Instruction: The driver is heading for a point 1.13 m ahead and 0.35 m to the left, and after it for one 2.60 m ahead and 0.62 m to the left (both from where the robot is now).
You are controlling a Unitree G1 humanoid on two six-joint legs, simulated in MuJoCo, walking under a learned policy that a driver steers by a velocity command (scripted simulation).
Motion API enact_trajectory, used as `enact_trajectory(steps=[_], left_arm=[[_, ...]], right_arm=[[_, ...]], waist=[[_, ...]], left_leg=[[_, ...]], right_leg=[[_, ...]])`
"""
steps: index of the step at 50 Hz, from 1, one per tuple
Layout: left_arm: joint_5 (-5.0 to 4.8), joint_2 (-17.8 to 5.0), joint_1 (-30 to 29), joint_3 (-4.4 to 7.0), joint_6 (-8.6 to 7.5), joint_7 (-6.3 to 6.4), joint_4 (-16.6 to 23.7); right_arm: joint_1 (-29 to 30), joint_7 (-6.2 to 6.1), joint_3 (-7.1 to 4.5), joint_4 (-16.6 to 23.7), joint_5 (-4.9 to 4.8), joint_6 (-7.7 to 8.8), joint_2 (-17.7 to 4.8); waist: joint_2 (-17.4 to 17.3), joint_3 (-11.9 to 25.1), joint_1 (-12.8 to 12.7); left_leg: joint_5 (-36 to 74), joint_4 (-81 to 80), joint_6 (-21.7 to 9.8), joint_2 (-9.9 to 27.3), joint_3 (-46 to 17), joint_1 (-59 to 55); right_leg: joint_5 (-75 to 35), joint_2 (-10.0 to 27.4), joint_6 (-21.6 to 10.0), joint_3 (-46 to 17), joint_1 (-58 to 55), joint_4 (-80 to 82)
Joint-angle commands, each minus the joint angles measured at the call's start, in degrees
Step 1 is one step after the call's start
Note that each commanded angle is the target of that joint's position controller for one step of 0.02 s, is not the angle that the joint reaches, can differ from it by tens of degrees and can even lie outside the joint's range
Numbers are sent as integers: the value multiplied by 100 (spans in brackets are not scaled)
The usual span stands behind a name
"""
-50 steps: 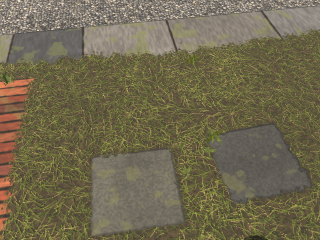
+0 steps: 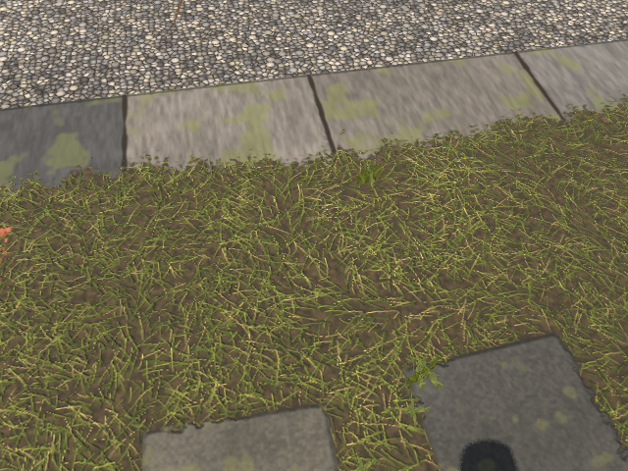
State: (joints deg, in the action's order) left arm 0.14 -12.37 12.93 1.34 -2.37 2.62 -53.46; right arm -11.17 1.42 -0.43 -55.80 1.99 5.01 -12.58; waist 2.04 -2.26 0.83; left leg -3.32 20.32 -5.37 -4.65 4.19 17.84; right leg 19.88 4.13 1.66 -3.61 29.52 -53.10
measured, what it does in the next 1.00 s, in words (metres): walks ahead: right foot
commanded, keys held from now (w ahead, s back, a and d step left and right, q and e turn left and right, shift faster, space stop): no key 0.70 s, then w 0.28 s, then w+q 0.02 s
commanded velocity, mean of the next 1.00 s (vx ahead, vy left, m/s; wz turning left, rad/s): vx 0.09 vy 0.00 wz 0.00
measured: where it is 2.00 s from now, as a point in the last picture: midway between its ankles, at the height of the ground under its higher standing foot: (306, 396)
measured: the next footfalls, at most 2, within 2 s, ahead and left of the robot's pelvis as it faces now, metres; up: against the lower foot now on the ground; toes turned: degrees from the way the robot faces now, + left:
right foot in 0.12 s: +0.11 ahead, -0.15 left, +0.00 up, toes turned +0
right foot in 1.02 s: +0.18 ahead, -0.17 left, +0.00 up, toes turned -2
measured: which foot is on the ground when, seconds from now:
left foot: down 0.00-1.00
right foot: up 0.00-0.10, down 0.12-0.84, up 0.86-1.00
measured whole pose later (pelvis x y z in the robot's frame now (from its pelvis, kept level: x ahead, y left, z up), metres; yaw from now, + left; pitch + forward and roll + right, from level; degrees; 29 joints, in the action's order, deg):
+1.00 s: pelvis +0.13 -0.05 +0.00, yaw +0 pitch +0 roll +0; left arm -1.9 -9.6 15.7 2.6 -5.8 0.2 -60.2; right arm -21.7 -0.6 -2.6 -63.5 -1.9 4.3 -12.2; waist -2.2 0.2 1.2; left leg -21.4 30.7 -0.9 1.1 0.4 9.9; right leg 23.5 -0.2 -6.7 3.0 17.1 -37.8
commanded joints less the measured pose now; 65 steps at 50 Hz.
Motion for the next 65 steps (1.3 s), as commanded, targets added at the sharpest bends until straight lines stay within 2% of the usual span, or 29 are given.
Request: enact_trajectory(steps=[1, 3, 6, 7, 8, 9, 10, 16, 29, 35, 36, 38, 39, 41, 44, 45, 46, 48, 50, 51, 52, 53, 54, 55, 56, 58, 59, 62, 65], left_arm=[[31, -245, 937, 54, 195, 53, -101], [30, -351, 726, 100, 250, 44, -66], [137, -330, 662, 119, 230, 33, -119], [154, -475, 702, 128, 206, 43, -104], [60, -889, 470, 234, 187, 48, -210], [38, -557, 378, 194, 137, 11, -230], [64, -393, 310, 158, 88, -3, -255], [-17, -326, 427, 169, -53, -19, -396], [-27, -208, 519, 149, 83, -40, -616], [-24, -161, 475, 152, 124, -27, -693], [-24, -101, 599, 145, 135, -25, -780], [-95, -221, 635, 203, 148, -14, -809], [-120, -238, 578, 210, 113, -3, -751], [-171, -140, 422, 180, -70, -21, -625], [-162, 111, -54, 128, -336, -150, -351], [-172, 88, -152, 126, -375, -194, -284], [-185, 44, -165, 133, -406, -230, -260], [-234, -53, -83, 156, -454, -267, -279], [-215, -133, 668, 252, -454, -250, -633], [-155, -301, 1336, 355, -411, -232, -882], [-106, -719, 2278, 496, -385, -180, -1059], [-64, -1200, 2844, 578, -409, -214, -1100], [18, -658, 2420, 404, -474, -193, -1003], [-15, -378, 1851, 305, -514, -197, -821], [-45, -347, 1393, 262, -525, -236, -693], [-14, -173, 1108, 174, -484, -284, -639], [38, -144, 1199, 156, -461, -278, -668], [120, -375, 1299, 171, -446, -186, -679], [136, -555, 1188, 182, -441, -88, -576]], right_arm=[[347, -122, -150, 343, -45, 4, -791], [333, -178, -158, 310, -127, -90, -821], [101, -215, -35, 179, -212, -163, -465], [-41, -214, -22, 147, -205, -168, -430], [-510, -239, -55, 96, -207, -199, -384], [-396, -292, -62, 23, -146, -244, -445], [-379, -318, -84, 3, -142, -285, -475], [-342, -312, -78, -194, -166, -284, -387], [-408, -343, -93, -467, -221, -400, -331], [-358, -362, -117, -540, -224, -427, -317], [-476, -361, -110, -626, -223, -434, -254], [-526, -367, -184, -669, -305, -444, -393], [-514, -374, -200, -633, -334, -407, -423], [-681, -353, -220, -608, -393, -233, -456], [-1355, -272, -355, -741, -381, -27, -839], [-1300, -262, -362, -702, -339, 13, -866], [-1170, -248, -350, -630, -315, 53, -820], [-837, -211, -351, -477, -369, 59, -814], [-322, -185, -344, -305, -452, -37, -818], [-178, -193, -330, -217, -450, -56, -774], [126, -181, -257, -39, -425, -31, -499], [1, -206, -178, 107, -449, 72, -118], [-23, -211, -259, 48, -491, 126, -402], [-131, -167, -276, 27, -553, 146, -423], [-199, -155, -290, -30, -539, 136, -382], [-176, -141, -377, -59, -464, 66, -413], [-226, -99, -376, -76, -454, 7, -296], [238, -30, -341, 185, -417, -127, -107], [1012, 22, -265, 581, -375, -128, -38]], waist=[[-700, 784, -291], [-749, 573, -284], [-440, 195, -330], [-147, 20, -216], [773, -99, 255], [810, -141, 120], [759, -139, 141], [10, 242, -14], [-205, 195, -58], [-174, 94, -58], [-170, 232, -61], [-173, -96, -51], [-217, -406, -40], [-399, -774, 56], [-1137, -609, 258], [-1140, -627, 227], [-1048, -594, 162], [-904, -479, -34], [-785, -268, -516], [-569, -64, -767], [526, 203, -1120], [1826, 388, -1145], [908, 89, -869], [491, -188, -570], [273, -258, -382], [232, -311, -208], [312, -225, -191], [166, -378, -195], [139, -596, -290]], left_leg=[[145, -888, -961, 1511, -931, 667], [-1450, -972, -820, 1515, -1165, 848], [-2695, -681, -269, 1199, -1209, 1018], [-2588, -254, -46, 961, -1062, 1013], [-2075, -105, 106, 491, -510, 660], [-1606, 208, 228, 418, -315, -16], [-1403, 312, 243, 435, -309, -269], [-636, 346, 170, 594, -429, -340], [176, 571, 220, 632, -458, -628], [122, 527, 231, 642, -480, -657], [-475, 511, 215, 575, -409, -722], [-2655, 558, 35, 479, -404, -385], [-3446, 445, -78, 591, -597, -124], [-3945, 186, -346, 984, -1207, -92], [-4031, -755, -1069, 2217, -3234, -947], [-3815, -876, -1231, 2502, -3648, -901], [-3422, -849, -1217, 2563, -3640, -936], [-2731, -751, -862, 2322, -2887, -854], [-1964, -342, -401, 1562, -1716, 343], [-1307, 271, -196, 1198, -1288, 953], [-940, 2123, 172, 609, -539, 1716], [-2410, 3788, 299, 51, -430, 2839], [-2592, 4859, 157, 332, -1165, 3219], [-1995, 5113, -11, 534, -1417, 3460], [-1466, 4983, -78, 690, -1414, 3351], [-827, 4502, -91, 872, -1268, 2989], [-635, 4480, -46, 849, -1123, 2790], [-135, 4064, 121, 840, -959, 2905], [525, 2815, 171, 789, -598, 2600]], right_leg=[[-489, 20, 32, 124, -1559, 871], [-713, -66, -32, 205, -1728, 1381], [-911, -31, -285, 174, -2108, 2561], [-923, 302, -436, -199, -2014, 2965], [43, 322, -657, -334, -1345, 3162], [848, 179, -631, -331, -748, 3486], [1016, 127, -524, -306, -577, 3604], [-992, -78, -396, 1, -1425, 3001], [-1881, -213, -406, 192, -1713, 2765], [-1753, -246, -380, 227, -1735, 2820], [-1151, -315, -396, 301, -1805, 2842], [929, -437, -583, 353, -1431, 2732], [1646, -386, -681, 256, -1124, 2732], [1769, -292, -786, 146, -555, 2467], [566, -485, -735, 597, 291, 1038], [609, -383, -790, 482, 411, 710], [829, -278, -834, 358, 492, 507], [838, -152, -914, 395, 93, 1183], [-392, -520, -829, 809, -2093, 2521], [-714, -491, -757, 615, -3109, 2550], [-164, 520, -1022, -794, -3974, 3353], [-59, 1802, -1715, -3064, -4560, 4173], [-26, 1993, -1761, -3142, -4209, 4093], [-221, 1811, -1502, -2446, -3991, 4084], [-581, 1550, -1253, -1726, -3739, 4183], [-1886, 1129, -847, -531, -3403, 4220], [-2345, 994, -780, -170, -3273, 4207], [-2838, 949, -841, 368, -2958, 4422], [-2850, 832, -747, 904, -2554, 4668]])
Over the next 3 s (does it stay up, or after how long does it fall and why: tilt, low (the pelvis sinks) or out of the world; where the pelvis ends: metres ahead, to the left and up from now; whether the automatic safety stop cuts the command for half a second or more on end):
stays up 0.91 0.26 -0.01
